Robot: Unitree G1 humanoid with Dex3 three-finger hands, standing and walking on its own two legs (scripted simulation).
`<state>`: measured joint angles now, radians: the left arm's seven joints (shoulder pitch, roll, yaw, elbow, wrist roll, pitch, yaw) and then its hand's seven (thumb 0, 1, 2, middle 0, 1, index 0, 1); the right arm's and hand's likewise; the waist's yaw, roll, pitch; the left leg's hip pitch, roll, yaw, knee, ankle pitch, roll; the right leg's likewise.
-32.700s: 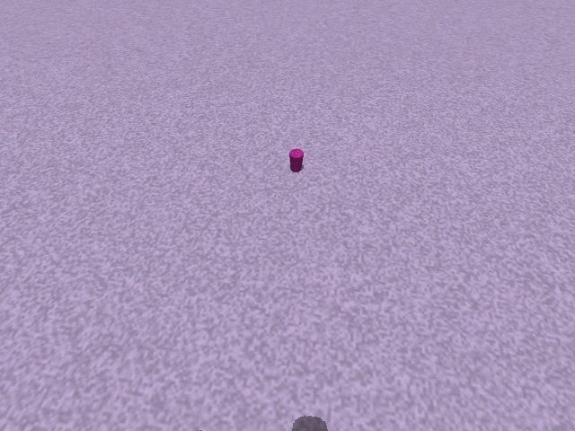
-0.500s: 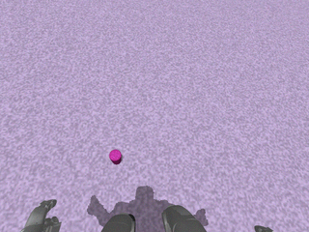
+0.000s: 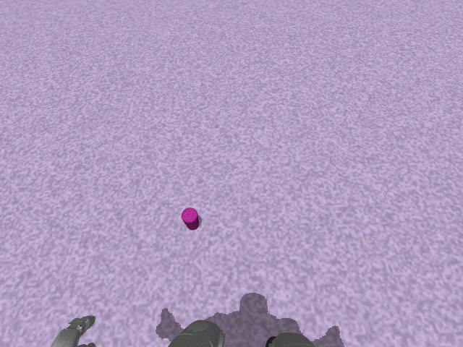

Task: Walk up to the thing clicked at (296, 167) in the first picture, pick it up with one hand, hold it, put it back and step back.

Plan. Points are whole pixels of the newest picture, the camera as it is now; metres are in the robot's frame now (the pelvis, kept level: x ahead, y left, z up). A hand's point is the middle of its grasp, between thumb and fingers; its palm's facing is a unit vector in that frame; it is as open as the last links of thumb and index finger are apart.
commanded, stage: step back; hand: left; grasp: from above
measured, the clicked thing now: (191, 220) +0.63 +0.25 -0.71
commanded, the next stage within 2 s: none
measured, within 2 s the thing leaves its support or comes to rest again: neither
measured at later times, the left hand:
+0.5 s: hand out of the picture -0.06 +0.25 -0.17, palm faces -0.03 -0.92 -0.40, open 7.4 cm
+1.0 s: hand out of the picture -0.21 +0.26 -0.16, palm faces +0.06 -0.93 -0.36, open 7.4 cm
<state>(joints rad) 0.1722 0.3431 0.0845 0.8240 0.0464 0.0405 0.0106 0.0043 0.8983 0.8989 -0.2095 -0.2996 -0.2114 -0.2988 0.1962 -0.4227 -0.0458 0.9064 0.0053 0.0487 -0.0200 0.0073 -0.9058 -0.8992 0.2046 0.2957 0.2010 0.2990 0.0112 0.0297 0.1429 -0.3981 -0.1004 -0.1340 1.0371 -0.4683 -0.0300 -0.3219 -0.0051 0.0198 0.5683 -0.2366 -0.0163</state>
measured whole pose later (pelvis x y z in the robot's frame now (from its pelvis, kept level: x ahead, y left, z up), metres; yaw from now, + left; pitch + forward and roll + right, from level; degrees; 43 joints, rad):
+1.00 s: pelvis -0.32 -0.01 +0.00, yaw +4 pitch -2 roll -1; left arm 0.10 0.39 0.07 0.83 0.02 0.08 0.03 0.00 0.90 0.90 -0.21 -0.30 -0.21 -0.30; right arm 0.20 -0.35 -0.03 0.88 -0.05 0.05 0.00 0.01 -0.90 -0.90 0.21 0.30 0.20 0.30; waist -0.01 -0.03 0.18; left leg -0.28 -0.02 -0.05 0.63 -0.31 0.03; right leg -0.51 0.09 0.12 1.14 -0.52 -0.01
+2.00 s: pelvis -0.40 -0.05 +0.00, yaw +3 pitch -2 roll +0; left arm 0.17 0.34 0.05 1.01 0.04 -0.03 -0.01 0.00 0.90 0.90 -0.21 -0.30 -0.21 -0.30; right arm 0.21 -0.38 -0.04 1.00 -0.01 0.00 0.00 0.01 -0.91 -0.90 0.20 0.30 0.20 0.30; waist 0.02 0.03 0.05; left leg -0.28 0.00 -0.05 0.68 -0.43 0.00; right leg -0.24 -0.02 -0.03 0.57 -0.30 0.00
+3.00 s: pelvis -0.40 -0.05 +0.02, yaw +3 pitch -3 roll +0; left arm 0.10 0.35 0.00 1.16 0.01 -0.02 -0.01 0.00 0.90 0.90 -0.21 -0.30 -0.21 -0.30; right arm 0.10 -0.35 0.00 1.15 -0.01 -0.01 0.01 0.01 -0.91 -0.90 0.20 0.30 0.20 0.30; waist 0.01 0.01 0.06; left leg -0.11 0.01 -0.03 0.31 -0.15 -0.02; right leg -0.10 -0.02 -0.03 0.31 -0.16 0.01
